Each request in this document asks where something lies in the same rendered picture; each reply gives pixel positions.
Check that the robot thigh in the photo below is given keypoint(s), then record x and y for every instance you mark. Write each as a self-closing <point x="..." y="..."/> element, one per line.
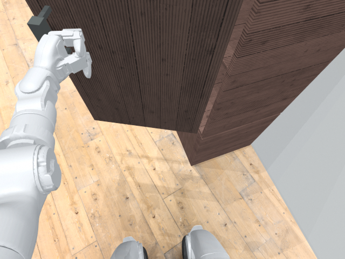
<point x="201" y="244"/>
<point x="128" y="250"/>

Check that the handle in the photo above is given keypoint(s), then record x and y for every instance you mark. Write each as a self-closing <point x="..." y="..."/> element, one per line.
<point x="39" y="26"/>

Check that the robot left thigh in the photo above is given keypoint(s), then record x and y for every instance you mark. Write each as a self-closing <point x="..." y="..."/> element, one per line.
<point x="128" y="250"/>

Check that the robot right thigh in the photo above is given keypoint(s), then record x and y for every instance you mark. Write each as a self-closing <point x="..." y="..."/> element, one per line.
<point x="201" y="244"/>

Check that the robot left forearm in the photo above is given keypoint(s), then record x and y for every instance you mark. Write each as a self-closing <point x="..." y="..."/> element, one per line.
<point x="34" y="119"/>

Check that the cupboard door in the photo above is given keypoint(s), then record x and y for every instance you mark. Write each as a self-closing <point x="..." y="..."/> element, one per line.
<point x="154" y="62"/>

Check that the left robot upper arm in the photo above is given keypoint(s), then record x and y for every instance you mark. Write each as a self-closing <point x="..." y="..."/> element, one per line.
<point x="27" y="175"/>

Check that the robot left hand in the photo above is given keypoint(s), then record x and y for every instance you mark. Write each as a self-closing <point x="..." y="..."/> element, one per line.
<point x="51" y="54"/>

